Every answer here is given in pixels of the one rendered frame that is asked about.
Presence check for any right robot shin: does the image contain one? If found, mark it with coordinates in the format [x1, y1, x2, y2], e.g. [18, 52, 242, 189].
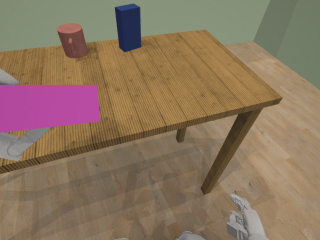
[180, 231, 192, 237]

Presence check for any table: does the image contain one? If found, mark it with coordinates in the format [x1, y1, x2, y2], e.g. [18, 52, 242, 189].
[0, 29, 283, 195]

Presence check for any robot right hand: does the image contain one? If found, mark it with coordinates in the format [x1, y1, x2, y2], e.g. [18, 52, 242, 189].
[227, 193, 266, 240]

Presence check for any robot left hand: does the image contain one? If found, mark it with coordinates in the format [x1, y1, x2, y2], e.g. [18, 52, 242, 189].
[0, 68, 51, 161]

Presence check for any sponge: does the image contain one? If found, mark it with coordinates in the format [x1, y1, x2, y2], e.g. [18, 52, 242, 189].
[0, 85, 100, 133]

